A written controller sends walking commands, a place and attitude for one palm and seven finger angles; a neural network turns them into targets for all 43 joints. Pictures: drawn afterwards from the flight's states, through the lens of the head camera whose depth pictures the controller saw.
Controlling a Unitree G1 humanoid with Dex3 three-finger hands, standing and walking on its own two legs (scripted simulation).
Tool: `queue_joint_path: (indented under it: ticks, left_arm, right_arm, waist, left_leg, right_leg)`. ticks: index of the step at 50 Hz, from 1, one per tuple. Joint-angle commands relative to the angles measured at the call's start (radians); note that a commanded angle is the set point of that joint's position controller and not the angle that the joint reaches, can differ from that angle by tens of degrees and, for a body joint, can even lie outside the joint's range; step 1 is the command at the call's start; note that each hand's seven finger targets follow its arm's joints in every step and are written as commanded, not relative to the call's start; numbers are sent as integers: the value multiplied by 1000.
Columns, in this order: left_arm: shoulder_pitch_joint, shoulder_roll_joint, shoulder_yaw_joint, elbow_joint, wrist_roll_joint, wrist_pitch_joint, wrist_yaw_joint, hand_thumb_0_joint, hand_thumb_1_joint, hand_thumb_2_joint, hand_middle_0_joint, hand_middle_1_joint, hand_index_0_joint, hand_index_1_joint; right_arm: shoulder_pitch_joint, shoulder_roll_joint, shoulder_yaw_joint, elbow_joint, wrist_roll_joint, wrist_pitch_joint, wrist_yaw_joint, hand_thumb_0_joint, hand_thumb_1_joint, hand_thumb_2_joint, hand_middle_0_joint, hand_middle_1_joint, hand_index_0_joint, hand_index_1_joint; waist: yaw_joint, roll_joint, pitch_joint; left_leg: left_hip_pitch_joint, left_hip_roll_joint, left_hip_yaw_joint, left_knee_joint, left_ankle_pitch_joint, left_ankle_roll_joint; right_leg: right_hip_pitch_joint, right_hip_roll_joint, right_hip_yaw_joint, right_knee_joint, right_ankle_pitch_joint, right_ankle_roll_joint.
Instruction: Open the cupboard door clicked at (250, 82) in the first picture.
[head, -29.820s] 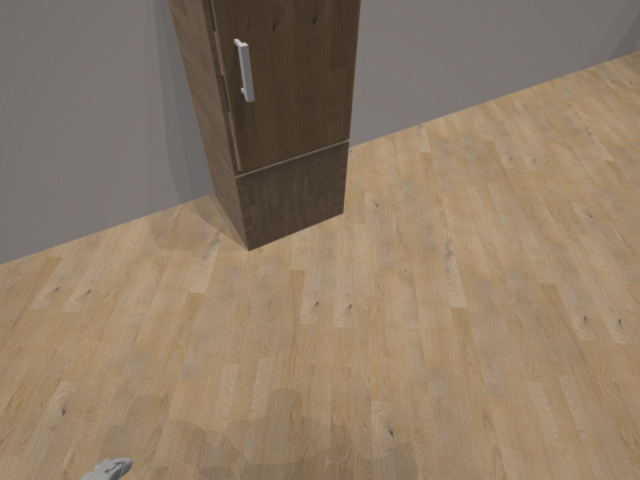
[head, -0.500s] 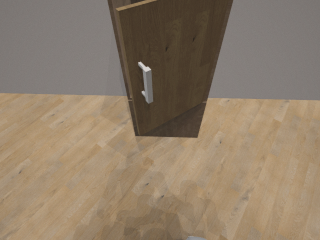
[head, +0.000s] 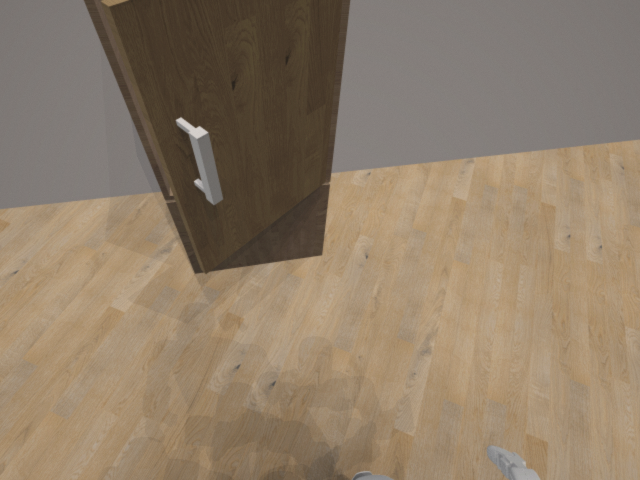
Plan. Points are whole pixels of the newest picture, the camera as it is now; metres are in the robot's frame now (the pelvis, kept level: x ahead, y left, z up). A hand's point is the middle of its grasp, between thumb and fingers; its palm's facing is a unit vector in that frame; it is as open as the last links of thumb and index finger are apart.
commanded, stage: walk to a spot facing it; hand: left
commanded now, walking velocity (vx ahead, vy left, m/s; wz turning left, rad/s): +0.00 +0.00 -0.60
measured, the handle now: (199, 162) +0.56 +0.25 +0.01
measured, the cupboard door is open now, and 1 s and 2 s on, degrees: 36 36 36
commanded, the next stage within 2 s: none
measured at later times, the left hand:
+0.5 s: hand (216, 456) +0.16 +0.16 -0.16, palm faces -0.34 -0.91 -0.25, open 7.4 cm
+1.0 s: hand (273, 404) +0.23 +0.09 -0.16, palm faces -0.59 -0.76 -0.26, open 7.4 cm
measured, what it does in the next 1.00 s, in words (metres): steps on the spot, turning right: right foot, then left foot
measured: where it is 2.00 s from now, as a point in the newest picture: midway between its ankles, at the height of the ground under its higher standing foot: outside the picture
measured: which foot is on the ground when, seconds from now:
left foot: down 0.00-0.28, up 0.30-0.58, down 0.60-0.94, up 0.96-1.00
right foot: up 0.00-0.26, down 0.28-0.60, up 0.62-0.94, down 0.96-1.00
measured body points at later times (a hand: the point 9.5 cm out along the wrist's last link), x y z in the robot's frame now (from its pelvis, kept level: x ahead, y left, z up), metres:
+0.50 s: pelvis +0.01 -0.01 +0.00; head +0.07 -0.03 +0.45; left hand +0.18 +0.20 -0.14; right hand -0.01 -0.30 -0.13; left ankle +0.05 +0.12 -0.68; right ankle +0.00 -0.14 -0.73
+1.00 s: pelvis +0.02 -0.02 -0.01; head +0.05 -0.05 +0.44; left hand +0.26 +0.13 -0.14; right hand -0.11 -0.25 -0.15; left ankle +0.07 +0.11 -0.71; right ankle -0.05 -0.11 -0.73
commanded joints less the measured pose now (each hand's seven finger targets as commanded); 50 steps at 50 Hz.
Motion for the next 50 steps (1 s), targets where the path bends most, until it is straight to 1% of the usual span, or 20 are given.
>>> queue_joint_path:
  ticks: [1,5,10,12,13,14,15,16,17,21,27,28,30,32,36,44,46,47,48,50]
  left_arm:
    - [-61,120,38,-140,8,-29,-20,0,900,900,-200,-300,-200,-300]
    - [-73,76,21,-128,1,-20,-34,0,900,900,-200,-300,-200,-300]
    - [-96,78,9,-147,-2,-29,-40,0,900,900,-200,-300,-200,-300]
    - [-6,103,20,-124,-3,-34,-38,0,900,900,-200,-300,-200,-300]
    - [78,175,34,-100,5,-43,-29,0,900,900,-200,-300,-200,-300]
    - [133,301,60,-86,13,-53,-8,0,900,900,-200,-300,-200,-300]
    - [171,321,65,-76,-3,-50,7,0,900,900,-200,-300,-200,-300]
    - [108,312,56,-93,-2,-42,6,0,900,900,-200,-300,-200,-300]
    - [19,253,55,-121,4,-39,12,0,900,900,-200,-300,-200,-300]
    - [-43,220,36,-140,10,-44,18,0,900,900,-200,-300,-200,-300]
    - [-73,213,34,-134,3,-30,7,0,900,900,-200,-300,-200,-300]
    - [-94,189,27,-143,-3,-26,5,0,900,900,-200,-300,-200,-300]
    - [-85,97,7,-182,-15,-20,-11,0,900,900,-200,-300,-200,-300]
    - [-98,138,24,-176,4,-21,-23,0,900,900,-200,-300,-200,-300]
    - [-90,75,14,-145,1,-12,-41,0,900,900,-200,-300,-200,-300]
    - [-95,75,2,-145,-3,-27,-38,0,900,900,-200,-300,-200,-300]
    - [24,146,22,-109,3,-37,-27,0,900,900,-200,-300,-200,-300]
    - [80,267,48,-90,16,-47,-8,0,900,900,-200,-300,-200,-300]
    - [129,299,55,-76,-2,-44,4,0,900,900,-200,-300,-200,-300]
    - [34,240,51,-99,0,-39,15,0,900,900,-200,-300,-200,-300]
  right_arm:
    - [90,-219,-42,-60,-37,-14,-22,0,-900,-900,200,300,200,300]
    - [83,-175,-31,-59,-38,-13,-20,0,-900,-900,200,300,200,300]
    - [155,-215,-45,-44,-33,-6,-6,0,-900,-900,200,300,200,300]
    - [124,-225,-50,-52,-25,-3,-2,0,-900,-900,200,300,200,300]
    - [113,-191,-48,-70,-13,-1,4,0,-900,-900,200,300,200,300]
    - [76,-94,-24,-122,-2,-2,10,0,-900,-900,200,300,200,300]
    - [53,-131,-17,-123,-2,12,0,0,-900,-900,200,300,200,300]
    - [61,-132,-17,-124,4,13,8,0,-900,-900,200,300,200,300]
    - [35,-134,-26,-104,-3,16,10,0,-900,-900,200,300,200,300]
    - [67,-90,-17,-73,-6,20,20,0,-900,-900,200,300,200,300]
    - [171,-96,-20,-43,1,7,8,0,-900,-900,200,300,200,300]
    - [217,-125,-23,-32,0,-1,2,0,-900,-900,200,300,200,300]
    - [246,-291,-55,-47,-27,-15,-10,0,-900,-900,200,300,200,300]
    - [180,-251,-38,-69,-33,-21,-10,0,-900,-900,200,300,200,300]
    - [139,-184,-22,-65,-34,-21,-14,0,-900,-900,200,300,200,300]
    - [224,-221,-45,-29,-27,-10,3,0,-900,-900,200,300,200,300]
    - [180,-197,-48,-46,-14,-6,8,0,-900,-900,200,300,200,300]
    - [140,-102,-28,-95,-4,-3,11,0,-900,-900,200,300,200,300]
    - [85,-122,-18,-113,-6,10,1,0,-900,-900,200,300,200,300]
    - [71,-111,-24,-98,-2,18,6,0,-900,-900,200,300,200,300]
  waist:
    - [-34,158,-69]
    - [-21,256,-63]
    - [-50,248,-109]
    - [6,194,-118]
    - [47,10,-160]
    - [72,-321,-177]
    - [101,-293,-185]
    - [63,-238,-111]
    - [35,-212,-80]
    - [-12,-98,-128]
    - [-56,-127,-125]
    - [-81,-76,-136]
    - [-88,386,-115]
    - [-52,177,-77]
    - [-24,235,-66]
    - [-54,245,-119]
    - [12,79,-140]
    - [40,-297,-134]
    - [87,-299,-137]
    - [35,-207,-65]
  left_leg:
    - [104,421,-313,-254,265,227]
    - [146,251,-1,-119,615,126]
    - [160,283,47,-52,601,102]
    - [59,264,88,74,488,51]
    - [-77,187,159,263,280,-8]
    - [-320,26,202,518,-326,-60]
    - [-346,50,39,650,-397,-43]
    - [-360,83,17,687,-344,-38]
    - [-359,82,12,694,-260,-44]
    - [-184,45,54,453,-169,-58]
    - [31,-14,73,66,-15,-44]
    - [151,16,48,-61,20,-33]
    - [200,445,-431,-313,-66,139]
    - [54,441,-357,-301,49,201]
    - [98,272,-15,-184,409,117]
    - [145,314,84,-49,509,91]
    - [-37,251,164,152,296,-1]
    - [-297,85,255,370,-238,-66]
    - [-342,64,108,543,-390,-56]
    - [-374,96,43,623,-264,-55]
  right_leg:
    - [-201,-93,-97,483,-213,52]
    - [-158,-111,-186,405,-150,58]
    - [19,-93,-262,135,-103,27]
    - [214,-94,-252,-65,79,2]
    - [386,-202,-102,-184,333,-41]
    - [484,-482,289,-251,678,-168]
    - [447,-511,329,-255,653,-253]
    - [326,-500,311,-294,337,-278]
    - [252,-414,315,-318,192,-248]
    - [174,-318,157,-251,328,-195]
    - [76,-252,199,-209,192,-127]
    - [-12,-216,171,-162,135,-83]
    - [-238,-22,-110,252,-295,28]
    - [-177,-105,-88,499,-224,39]
    - [-149,-126,-180,451,-132,59]
    - [87,-104,-273,18,-66,20]
    - [336,-186,-154,-213,240,-32]
    - [458,-455,215,-289,544,-133]
    - [415,-517,274,-284,672,-224]
    - [310,-432,227,-295,380,-241]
